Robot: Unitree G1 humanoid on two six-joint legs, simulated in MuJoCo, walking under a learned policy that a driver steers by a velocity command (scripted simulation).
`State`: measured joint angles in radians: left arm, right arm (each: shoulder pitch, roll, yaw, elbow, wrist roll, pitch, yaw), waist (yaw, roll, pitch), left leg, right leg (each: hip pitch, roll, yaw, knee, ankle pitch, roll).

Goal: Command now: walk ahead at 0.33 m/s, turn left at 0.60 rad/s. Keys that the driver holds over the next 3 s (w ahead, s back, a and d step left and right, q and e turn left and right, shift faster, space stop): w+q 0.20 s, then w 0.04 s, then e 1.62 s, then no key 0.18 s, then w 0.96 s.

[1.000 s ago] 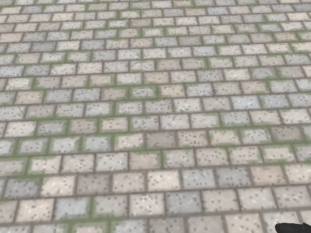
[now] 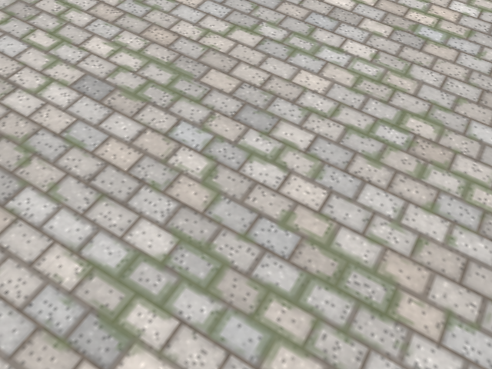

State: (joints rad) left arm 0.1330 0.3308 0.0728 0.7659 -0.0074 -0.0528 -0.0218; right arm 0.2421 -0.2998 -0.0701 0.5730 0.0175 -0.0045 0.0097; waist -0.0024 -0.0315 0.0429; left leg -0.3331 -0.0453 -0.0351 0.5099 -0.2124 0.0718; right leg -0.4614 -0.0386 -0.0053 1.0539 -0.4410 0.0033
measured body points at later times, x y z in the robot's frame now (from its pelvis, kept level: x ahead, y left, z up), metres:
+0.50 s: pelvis +0.18 -0.05 +0.01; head +0.22 -0.06 +0.45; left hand +0.24 +0.24 -0.10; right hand +0.37 -0.29 -0.09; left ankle +0.16 +0.10 -0.68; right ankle +0.21 -0.14 -0.74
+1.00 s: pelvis +0.24 -0.02 +0.00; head +0.28 -0.03 +0.45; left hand +0.43 +0.24 -0.10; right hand +0.34 -0.32 -0.09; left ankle +0.26 +0.10 -0.74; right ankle +0.22 -0.16 -0.70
